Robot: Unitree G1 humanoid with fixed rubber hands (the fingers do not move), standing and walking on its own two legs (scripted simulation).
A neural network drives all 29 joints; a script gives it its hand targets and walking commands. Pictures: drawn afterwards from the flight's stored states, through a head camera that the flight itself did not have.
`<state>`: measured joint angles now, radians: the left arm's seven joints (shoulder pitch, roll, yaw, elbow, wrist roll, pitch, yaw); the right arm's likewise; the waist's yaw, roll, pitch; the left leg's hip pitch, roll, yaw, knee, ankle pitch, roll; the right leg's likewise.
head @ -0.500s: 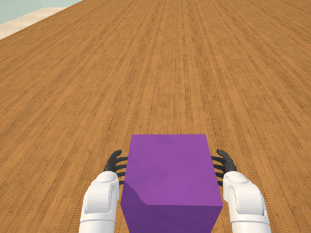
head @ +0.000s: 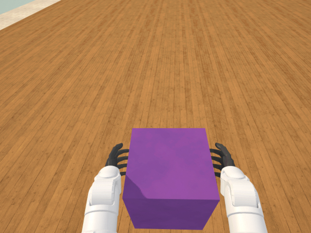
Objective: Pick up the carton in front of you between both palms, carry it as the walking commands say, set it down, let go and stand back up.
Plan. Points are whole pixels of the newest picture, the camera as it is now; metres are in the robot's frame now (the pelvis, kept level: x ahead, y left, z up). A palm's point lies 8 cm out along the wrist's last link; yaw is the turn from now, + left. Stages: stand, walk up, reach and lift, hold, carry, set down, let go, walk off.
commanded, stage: hold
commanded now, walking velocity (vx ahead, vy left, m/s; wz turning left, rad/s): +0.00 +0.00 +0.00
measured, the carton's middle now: (168, 180) +0.31 +0.00 -0.05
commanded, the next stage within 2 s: set down in 0.66 s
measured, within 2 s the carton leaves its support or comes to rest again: neither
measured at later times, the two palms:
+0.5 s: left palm (110, 181) +0.25 +0.14 +0.05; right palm (233, 179) +0.26 -0.15 +0.05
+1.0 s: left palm (115, 173) +0.30 +0.15 +0.02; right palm (224, 170) +0.31 -0.15 +0.02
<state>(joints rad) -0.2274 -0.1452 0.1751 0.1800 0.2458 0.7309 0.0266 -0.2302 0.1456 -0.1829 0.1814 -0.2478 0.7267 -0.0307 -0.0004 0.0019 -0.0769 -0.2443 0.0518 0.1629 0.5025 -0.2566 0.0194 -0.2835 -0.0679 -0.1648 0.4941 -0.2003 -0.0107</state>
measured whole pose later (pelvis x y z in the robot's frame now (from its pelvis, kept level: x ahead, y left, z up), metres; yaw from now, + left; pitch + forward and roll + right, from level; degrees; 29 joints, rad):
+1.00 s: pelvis -0.03 -0.01 -0.01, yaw +2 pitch -4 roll +0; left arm -0.51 -0.20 0.49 0.54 0.46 0.54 -0.04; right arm -0.52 0.21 -0.49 0.52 -0.44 0.56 0.01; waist 0.00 0.01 0.07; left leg -0.23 -0.03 -0.07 0.57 -0.28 0.00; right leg -0.26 0.04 0.04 0.56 -0.24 -0.01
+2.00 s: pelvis -0.08 -0.01 -0.25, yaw +2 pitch +46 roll +0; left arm -0.97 0.03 0.42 0.71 0.18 0.25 0.03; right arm -0.94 0.07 -0.45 0.63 -0.19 0.25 -0.11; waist 0.01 -0.01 -0.15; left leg -1.93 -0.12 -0.08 1.66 -0.53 -0.04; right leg -1.95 0.12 0.09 1.64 -0.48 0.05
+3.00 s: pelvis -0.09 +0.00 -0.39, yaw +1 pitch +39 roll -1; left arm -1.35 0.23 0.24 1.01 0.03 0.19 0.09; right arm -1.28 -0.11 -0.38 0.90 -0.04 0.18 -0.17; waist 0.01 -0.02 0.23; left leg -2.24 -0.13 -0.04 2.20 -0.64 -0.04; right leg -2.26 0.13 0.05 2.16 -0.59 0.09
